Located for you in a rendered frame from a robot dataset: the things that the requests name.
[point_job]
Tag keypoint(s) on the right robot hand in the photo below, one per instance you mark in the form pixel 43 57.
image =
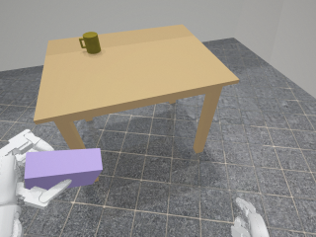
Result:
pixel 252 226

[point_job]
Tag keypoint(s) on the table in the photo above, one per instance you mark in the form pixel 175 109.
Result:
pixel 134 69

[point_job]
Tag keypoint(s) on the left robot hand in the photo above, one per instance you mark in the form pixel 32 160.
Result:
pixel 12 156

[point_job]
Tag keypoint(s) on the sponge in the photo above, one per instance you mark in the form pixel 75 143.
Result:
pixel 45 169

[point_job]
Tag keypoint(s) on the robot left forearm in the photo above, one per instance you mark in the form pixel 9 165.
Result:
pixel 10 225

